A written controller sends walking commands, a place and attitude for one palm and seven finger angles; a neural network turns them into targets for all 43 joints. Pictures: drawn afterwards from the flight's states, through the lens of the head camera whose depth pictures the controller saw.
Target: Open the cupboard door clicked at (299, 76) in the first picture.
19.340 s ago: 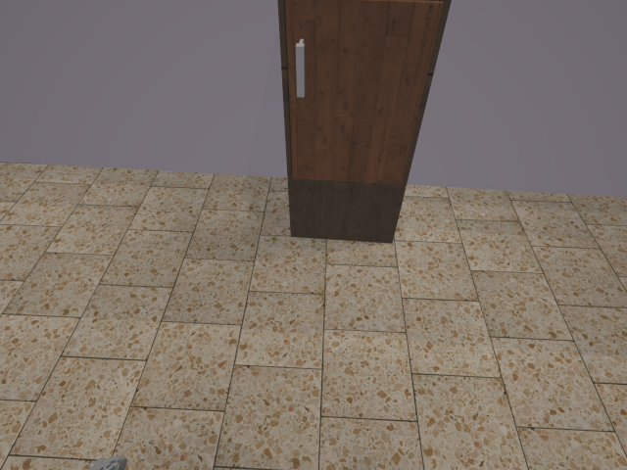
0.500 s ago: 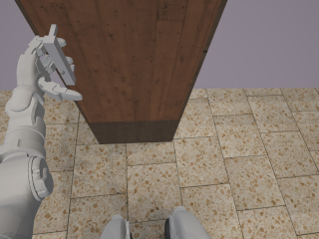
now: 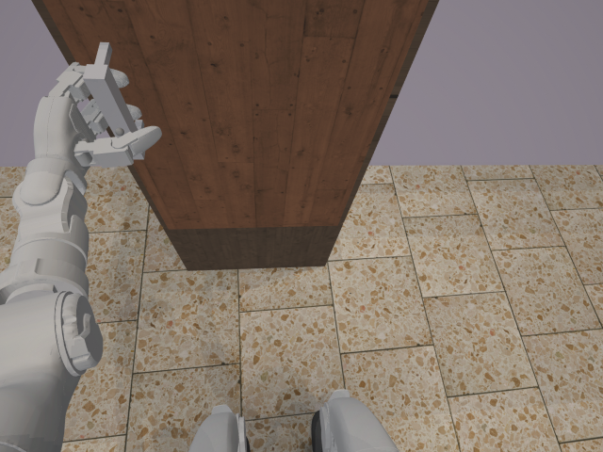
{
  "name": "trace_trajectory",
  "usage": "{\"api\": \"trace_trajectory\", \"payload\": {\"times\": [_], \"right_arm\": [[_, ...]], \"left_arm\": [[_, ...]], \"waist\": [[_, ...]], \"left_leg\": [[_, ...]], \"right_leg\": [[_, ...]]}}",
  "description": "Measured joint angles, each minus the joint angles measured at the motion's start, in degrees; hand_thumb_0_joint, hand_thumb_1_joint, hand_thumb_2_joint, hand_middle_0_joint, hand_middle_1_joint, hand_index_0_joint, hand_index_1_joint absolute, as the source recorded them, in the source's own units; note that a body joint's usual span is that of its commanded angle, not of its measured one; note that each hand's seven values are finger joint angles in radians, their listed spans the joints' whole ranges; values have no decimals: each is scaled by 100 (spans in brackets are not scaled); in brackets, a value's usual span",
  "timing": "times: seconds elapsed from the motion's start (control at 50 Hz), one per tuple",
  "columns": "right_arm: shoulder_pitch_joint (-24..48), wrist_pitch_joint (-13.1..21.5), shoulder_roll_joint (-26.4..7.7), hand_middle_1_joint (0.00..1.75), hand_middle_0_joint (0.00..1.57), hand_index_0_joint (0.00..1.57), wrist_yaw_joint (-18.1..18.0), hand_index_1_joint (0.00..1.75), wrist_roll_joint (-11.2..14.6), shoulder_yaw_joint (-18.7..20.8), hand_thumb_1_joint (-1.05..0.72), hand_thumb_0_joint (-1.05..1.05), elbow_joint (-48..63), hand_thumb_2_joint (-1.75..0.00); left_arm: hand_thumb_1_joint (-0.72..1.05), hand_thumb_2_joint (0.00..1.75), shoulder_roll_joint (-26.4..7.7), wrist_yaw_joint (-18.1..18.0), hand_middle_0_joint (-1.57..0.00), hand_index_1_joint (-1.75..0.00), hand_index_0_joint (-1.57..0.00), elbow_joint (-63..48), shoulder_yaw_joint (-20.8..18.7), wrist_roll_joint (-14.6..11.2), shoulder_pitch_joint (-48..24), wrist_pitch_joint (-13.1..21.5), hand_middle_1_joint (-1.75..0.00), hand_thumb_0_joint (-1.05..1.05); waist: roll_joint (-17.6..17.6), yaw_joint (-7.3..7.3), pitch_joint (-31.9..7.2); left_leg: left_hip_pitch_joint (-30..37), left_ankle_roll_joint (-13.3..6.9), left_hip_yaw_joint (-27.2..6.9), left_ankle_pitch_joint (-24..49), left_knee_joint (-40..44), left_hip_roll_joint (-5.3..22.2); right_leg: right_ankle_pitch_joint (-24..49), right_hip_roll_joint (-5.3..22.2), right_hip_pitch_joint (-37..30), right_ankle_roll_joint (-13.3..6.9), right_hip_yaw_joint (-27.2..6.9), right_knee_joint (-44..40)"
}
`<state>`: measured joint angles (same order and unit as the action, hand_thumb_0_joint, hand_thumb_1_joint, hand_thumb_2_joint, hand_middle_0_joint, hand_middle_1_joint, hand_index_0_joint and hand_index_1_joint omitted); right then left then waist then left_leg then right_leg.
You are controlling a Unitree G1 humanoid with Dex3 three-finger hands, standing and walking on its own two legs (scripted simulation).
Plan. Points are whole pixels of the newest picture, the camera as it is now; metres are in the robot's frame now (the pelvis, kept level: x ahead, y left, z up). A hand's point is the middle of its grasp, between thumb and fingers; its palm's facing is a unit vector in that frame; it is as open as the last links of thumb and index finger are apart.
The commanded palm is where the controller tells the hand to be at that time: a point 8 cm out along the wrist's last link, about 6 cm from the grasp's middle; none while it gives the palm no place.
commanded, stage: close the thumb around the handle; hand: left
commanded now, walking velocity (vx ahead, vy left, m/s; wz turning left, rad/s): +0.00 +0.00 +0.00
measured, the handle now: (121, 105) +0.55 +0.20 +0.07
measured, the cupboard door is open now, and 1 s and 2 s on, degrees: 0 22 42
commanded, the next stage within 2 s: pull the door open along its arc in 0.30 s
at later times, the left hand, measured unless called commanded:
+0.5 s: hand (138, 135) +0.50 +0.17 +0.07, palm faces -0.02 -1.00 -0.01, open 5.5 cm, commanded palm +0.47 +0.22 +0.08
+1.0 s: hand (170, 226) +0.37 +0.12 +0.08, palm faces +0.30 -0.95 +0.07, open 5.8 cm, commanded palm +0.32 +0.16 +0.08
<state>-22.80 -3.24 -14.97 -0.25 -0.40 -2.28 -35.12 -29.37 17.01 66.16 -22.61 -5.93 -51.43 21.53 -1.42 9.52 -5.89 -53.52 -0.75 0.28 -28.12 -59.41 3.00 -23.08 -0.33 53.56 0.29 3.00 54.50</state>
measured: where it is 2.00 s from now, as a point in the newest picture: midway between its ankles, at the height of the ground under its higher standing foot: outside the picture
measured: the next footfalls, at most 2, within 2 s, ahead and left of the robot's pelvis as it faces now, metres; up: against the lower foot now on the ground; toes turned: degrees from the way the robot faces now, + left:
none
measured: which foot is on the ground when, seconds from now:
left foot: down 0.00-1.00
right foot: down 0.00-1.00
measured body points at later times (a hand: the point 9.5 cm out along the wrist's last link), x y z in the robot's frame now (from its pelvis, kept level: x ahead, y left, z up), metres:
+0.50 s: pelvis +0.00 +0.00 +0.00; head +0.13 +0.01 +0.43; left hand +0.50 +0.23 +0.07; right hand +0.01 -0.26 -0.11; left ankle -0.01 +0.11 -0.67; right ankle +0.02 -0.13 -0.67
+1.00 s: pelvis +0.02 -0.01 +0.02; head +0.08 -0.01 +0.46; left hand +0.35 +0.17 +0.07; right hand +0.15 -0.25 -0.09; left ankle -0.01 +0.11 -0.67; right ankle +0.02 -0.13 -0.67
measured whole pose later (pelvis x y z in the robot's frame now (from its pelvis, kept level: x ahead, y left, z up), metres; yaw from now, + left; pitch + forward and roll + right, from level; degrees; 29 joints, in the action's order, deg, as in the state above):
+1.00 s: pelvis +0.02 -0.01 +0.02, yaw +1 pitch +15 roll -1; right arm -15.8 0.0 -12.5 2.9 -1.7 1.2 -31.9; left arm -0.4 -15.6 19.9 -5.0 -4.1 -9.1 19.8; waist -1.6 2.1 -8.0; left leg -40.4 0.0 1.5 -27.4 -52.6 2.0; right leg -24.0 0.4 42.1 -0.1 1.8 51.0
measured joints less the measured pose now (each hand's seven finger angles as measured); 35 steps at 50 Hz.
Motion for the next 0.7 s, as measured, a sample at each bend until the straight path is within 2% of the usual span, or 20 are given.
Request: {"api": "trace_trajectory", "payload": {"times": [0.12,0.18,0.26,0.34,0.44,0.56,0.7], "right_arm": [[-12,-5,3,30,20,20,20,30,-17,26,-91,0,-9,-90],[6,-18,-1,30,20,20,26,30,-13,28,-91,0,-31,-90],[68,-23,-2,30,20,20,18,30,-21,16,-91,0,6,-90],[91,-23,7,30,20,20,17,30,-12,18,-91,0,110,-90],[105,-21,11,30,20,20,4,30,11,2,-91,0,149,-90],[21,-3,11,30,20,20,45,30,17,55,-91,0,93,-90],[-43,-64,24,30,20,20,95,30,102,153,-91,0,169,-90]], "left_arm": [[47,72,67,-7,-37,-131,-38,-83,78,13,57,2,-130,0],[58,78,183,16,-38,-132,-39,-72,168,16,58,21,-132,0],[68,83,267,-60,-39,-133,-40,-64,10,105,72,10,-133,0],[74,86,255,-139,-40,-134,-40,-133,-72,191,185,75,-134,0],[74,86,199,-184,-38,-134,-40,-106,-99,152,192,50,-134,0],[75,84,345,-275,-37,-135,-38,-400,5,5,425,7,-134,1],[75,79,751,-325,-37,-135,-38,-1421,187,-265,1491,-44,-134,1]], "waist": [[-20,-22,-29],[-22,-42,-25],[-14,12,-38],[-18,59,-40],[-21,79,-5],[-23,-12,-28],[-35,-148,-108]], "left_leg": [[3,-2,-11,-6,6,-13],[36,-6,-13,-10,11,-19],[46,-6,11,-14,4,-8],[79,0,53,-17,8,15],[105,11,77,3,29,30],[172,25,98,28,110,30],[593,29,183,54,396,39]], "right_leg": [[-8,11,-13,7,9,-14],[-15,16,-47,11,10,-17],[-16,5,-38,9,-14,4],[-9,-18,-39,3,-57,21],[9,-34,-42,-9,-81,24],[22,-38,-86,-22,-102,-26],[42,-57,-449,-25,-181,-250]]}}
